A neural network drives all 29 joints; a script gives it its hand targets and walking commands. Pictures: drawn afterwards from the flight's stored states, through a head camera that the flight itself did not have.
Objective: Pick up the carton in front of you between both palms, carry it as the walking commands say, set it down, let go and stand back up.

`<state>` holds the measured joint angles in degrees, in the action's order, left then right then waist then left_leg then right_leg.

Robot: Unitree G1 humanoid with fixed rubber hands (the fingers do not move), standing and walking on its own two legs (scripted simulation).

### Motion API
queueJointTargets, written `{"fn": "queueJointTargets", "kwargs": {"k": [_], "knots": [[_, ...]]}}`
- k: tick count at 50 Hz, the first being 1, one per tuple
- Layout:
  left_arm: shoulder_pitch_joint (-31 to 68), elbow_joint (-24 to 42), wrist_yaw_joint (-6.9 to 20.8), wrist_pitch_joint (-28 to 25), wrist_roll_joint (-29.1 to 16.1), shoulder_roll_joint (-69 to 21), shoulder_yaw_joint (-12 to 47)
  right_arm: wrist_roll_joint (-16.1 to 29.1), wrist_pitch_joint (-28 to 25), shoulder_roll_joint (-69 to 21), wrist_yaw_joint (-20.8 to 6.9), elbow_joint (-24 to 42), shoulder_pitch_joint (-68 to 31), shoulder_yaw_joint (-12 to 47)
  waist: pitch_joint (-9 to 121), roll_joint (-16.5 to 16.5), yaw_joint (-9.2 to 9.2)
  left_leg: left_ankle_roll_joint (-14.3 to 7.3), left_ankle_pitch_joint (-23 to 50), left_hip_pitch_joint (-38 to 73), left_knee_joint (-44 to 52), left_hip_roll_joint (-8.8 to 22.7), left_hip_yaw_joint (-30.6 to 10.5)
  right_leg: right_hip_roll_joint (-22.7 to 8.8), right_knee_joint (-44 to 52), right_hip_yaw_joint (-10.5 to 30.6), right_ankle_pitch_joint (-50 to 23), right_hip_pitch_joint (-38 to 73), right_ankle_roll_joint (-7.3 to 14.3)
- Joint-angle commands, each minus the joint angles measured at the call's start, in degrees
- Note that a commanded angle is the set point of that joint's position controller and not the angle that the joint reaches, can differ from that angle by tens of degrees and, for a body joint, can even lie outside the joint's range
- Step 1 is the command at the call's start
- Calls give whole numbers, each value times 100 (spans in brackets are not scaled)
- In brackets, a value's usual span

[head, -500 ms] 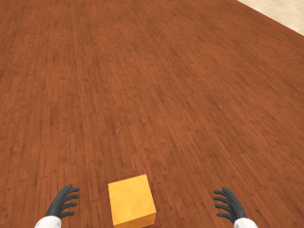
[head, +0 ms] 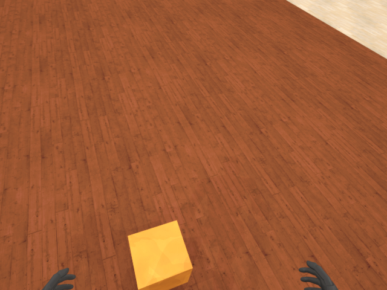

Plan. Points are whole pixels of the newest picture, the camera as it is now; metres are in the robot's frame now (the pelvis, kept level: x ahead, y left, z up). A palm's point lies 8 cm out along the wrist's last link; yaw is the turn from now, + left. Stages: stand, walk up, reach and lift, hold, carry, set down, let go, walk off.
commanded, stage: stand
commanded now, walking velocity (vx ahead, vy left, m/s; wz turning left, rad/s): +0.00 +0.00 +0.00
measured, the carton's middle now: (159, 260) +0.34 +0.08 -0.64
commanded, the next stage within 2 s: none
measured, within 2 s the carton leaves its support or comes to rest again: neither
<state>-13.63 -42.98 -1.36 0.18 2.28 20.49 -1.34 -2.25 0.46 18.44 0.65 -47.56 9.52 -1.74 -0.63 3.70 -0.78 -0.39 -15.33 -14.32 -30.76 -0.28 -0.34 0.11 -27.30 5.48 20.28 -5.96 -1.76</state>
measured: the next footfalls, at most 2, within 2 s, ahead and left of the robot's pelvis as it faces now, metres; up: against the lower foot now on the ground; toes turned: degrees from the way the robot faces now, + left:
none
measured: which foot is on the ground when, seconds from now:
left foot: down 0.00-1.00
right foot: down 0.00-1.00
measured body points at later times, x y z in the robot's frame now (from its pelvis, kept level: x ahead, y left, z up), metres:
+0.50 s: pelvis -0.01 +0.00 +0.01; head -0.01 +0.02 +0.46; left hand +0.09 +0.31 -0.12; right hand +0.10 -0.31 -0.09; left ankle +0.01 +0.11 -0.73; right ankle -0.06 -0.15 -0.73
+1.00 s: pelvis -0.02 +0.00 +0.01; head -0.03 +0.02 +0.46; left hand +0.07 +0.31 -0.12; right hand +0.08 -0.32 -0.10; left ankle +0.01 +0.11 -0.73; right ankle -0.06 -0.15 -0.73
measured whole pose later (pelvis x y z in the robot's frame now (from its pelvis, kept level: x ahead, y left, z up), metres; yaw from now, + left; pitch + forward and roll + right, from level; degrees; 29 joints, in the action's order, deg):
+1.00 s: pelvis -0.02 +0.00 +0.01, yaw +0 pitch -3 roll +0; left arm -10.4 -56.2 -1.0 -0.3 1.3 22.5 0.0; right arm -0.5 -0.1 21.6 0.5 -60.1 6.3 -0.4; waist -1.9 2.0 -0.7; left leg -0.3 -10.4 -10.3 -23.9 -0.1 0.0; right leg 0.0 -21.1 5.8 15.5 -2.4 -1.8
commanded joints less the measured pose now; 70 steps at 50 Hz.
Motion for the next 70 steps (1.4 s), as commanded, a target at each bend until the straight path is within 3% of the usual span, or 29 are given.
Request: {"fn": "queueJointTargets", "kwargs": {"k": [1, 3, 4, 8, 9, 12, 15, 17, 18, 21, 26, 28, 31, 32, 34, 35, 38, 39, 40, 44, 49, 51, 54, 57, 60, 64, 66, 68, 70], "knots": [[96, 217, -42, -94, -48, 702, -156, 39, -111, 1033, 41, 181, -243, -210, 427, -431, 24, -53, 1959, 843, 428, 517, -460, -345, 327, 111, -1837, -390, 128], [48, 19, -44, -72, -64, 848, -166, 39, -98, 1026, 45, 16, -183, -184, 327, -580, 32, -105, 2095, 865, 421, 564, -453, -382, 370, 129, -2008, -341, 139], [35, -18, -50, -57, -75, 840, -144, 84, -85, 1072, 54, 39, -227, -183, 410, -400, -2, -93, 2070, 832, 437, 578, -492, -382, 360, 108, -1905, -267, 114], [174, -183, -57, -72, -42, 874, -128, 65, -74, 1083, 63, -146, -337, -125, 189, -288, 43, -121, 1502, 750, 634, 569, -554, -396, 518, 185, -1558, -312, 144], [147, -195, -53, -68, -68, 835, -103, 83, -89, 1038, 72, -183, -395, -122, 244, -456, 41, -104, 1466, 862, 634, 578, -512, -399, 537, 154, -1544, -389, 147], [246, -323, -79, -86, -50, 963, -114, 59, -69, 1090, 61, -282, -337, -115, 222, -169, -7, -69, 1797, 922, 591, 554, -465, -393, 587, 136, -1845, -305, 123], [188, -462, -68, -100, -94, 902, -101, 93, -100, 1143, 50, -389, -444, -123, 203, -457, 34, -131, 1935, 940, 645, 631, -534, -451, 627, 173, -1866, -306, 134], [263, -475, -66, -95, -84, 908, -90, 95, -88, 1125, 62, -437, -471, -119, 221, -432, 0, -82, 1818, 972, 692, 576, -489, -452, 726, 188, -1808, -207, 140], [276, -536, -57, -84, -57, 883, -95, 86, -107, 1104, 60, -403, -474, -112, 141, -208, -42, -85, 1660, 924, 744, 583, -499, -429, 723, 176, -1676, -274, 126], [296, -606, -47, -66, -66, 901, -98, 88, -91, 1251, 52, -525, -458, -133, 13, -523, 28, -82, 1152, 877, 894, 570, -527, -468, 827, 204, -1326, -298, 157], [368, -756, -34, -78, -76, 991, -95, 76, -77, 1247, 57, -653, -452, -116, -109, -233, 3, -96, 1020, 917, 1008, 603, -572, -424, 966, 194, -1090, -417, 148], [269, -841, -14, -69, -68, 989, -88, 146, -74, 1292, 49, -732, -521, -111, -173, -458, 10, -72, 844, 942, 1045, 612, -588, -490, 1010, 281, -966, -482, 205], [379, -850, -12, -106, -98, 939, -46, 110, -80, 1224, 47, -778, -578, -67, -126, -414, 32, -78, 889, 836, 1040, 625, -600, -486, 1072, 316, -1116, -372, 209], [299, -856, -7, -117, -60, 979, -38, 119, -86, 1198, 31, -808, -455, -51, -88, -144, -18, -56, 874, 939, 1067, 628, -584, -484, 996, 221, -1164, -355, 183], [307, -922, -18, -110, -79, 998, -28, 135, -75, 1270, 20, -846, -637, -79, -54, -367, 7, -108, 828, 987, 1013, 653, -570, -499, 1096, 284, -1119, -422, 190], [367, -917, -25, -87, -52, 1108, -63, 141, -66, 1265, 22, -851, -561, -83, -62, -244, -33, -40, 692, 939, 1026, 645, -621, -489, 1075, 262, -1047, -433, 188], [301, -964, -6, -130, -82, 961, -20, 126, -91, 1326, 25, -902, -532, -74, -170, -405, 10, -73, 851, 936, 1068, 608, -569, -485, 1062, 299, -1058, -403, 183], [355, -1027, -13, -117, -83, 1138, -70, 138, -63, 1300, 18, -928, -513, -68, -133, -286, 8, -62, 770, 943, 1070, 648, -575, -484, 1106, 299, -1010, -361, 196], [417, -983, -14, -104, -102, 1094, -43, 157, -58, 1298, 21, -916, -577, -54, -65, -423, -16, -58, 889, 963, 1036, 653, -591, -499, 1095, 316, -1102, -403, 183], [310, -1085, 3, -92, -82, 1047, -55, 132, -105, 1342, 5, -972, -658, -55, -106, -398, 42, -47, 624, 871, 1095, 633, -638, -441, 1048, 265, -947, -395, 193], [393, -1104, 5, -106, -119, 1031, -23, 178, -116, 1333, -8, -1053, -571, -35, -61, -401, 46, -65, 860, 936, 1105, 691, -633, -495, 1033, 310, -1023, -433, 235], [444, -1136, 2, -75, -96, 1160, -49, 179, -92, 1388, 9, -1079, -563, -54, -219, -252, 12, -92, 737, 894, 1117, 673, -684, -506, 1091, 315, -913, -493, 231], [517, -1118, 25, -113, -79, 1047, -28, 180, -113, 1240, 8, -1053, -562, 22, -122, -355, -55, -65, 846, 946, 1101, 681, -627, -509, 1095, 350, -978, -518, 241], [475, -1172, 19, -106, -103, 1090, -41, 157, -102, 1420, -1, -1078, -706, -80, -62, -424, 40, -52, 852, 873, 1142, 639, -649, -536, 1063, 356, -1224, -368, 222], [477, -1171, 15, -128, -101, 1144, -62, 183, -119, 1402, -3, -1097, -625, -49, 13, -133, 17, -57, 1120, 1097, 1049, 662, -607, -516, 1074, 282, -1353, -350, 192], [450, -1251, -4, -125, -93, 1114, -48, 155, -88, 1471, 8, -1134, -662, -74, 9, -487, 20, -74, 1387, 1098, 1009, 649, -550, -545, 1081, 274, -1507, -326, 189], [458, -1284, 9, -118, -103, 1124, -23, 195, -115, 1380, -11, -1103, -643, -59, 37, -208, -26, -62, 1328, 1068, 1045, 660, -578, -552, 1024, 245, -1559, -309, 194], [440, -1300, 16, -112, -133, 1082, -5, 196, -111, 1414, -11, -1139, -643, -25, 141, -468, 65, -69, 1521, 1103, 976, 691, -565, -565, 1069, 232, -1540, -225, 193], [568, -1296, 11, -123, -107, 1224, -73, 186, -97, 1379, -4, -1170, -670, -26, -32, -482, 26, -71, 1432, 1063, 1013, 643, -539, -540, 1144, 282, -1492, -280, 210]]}}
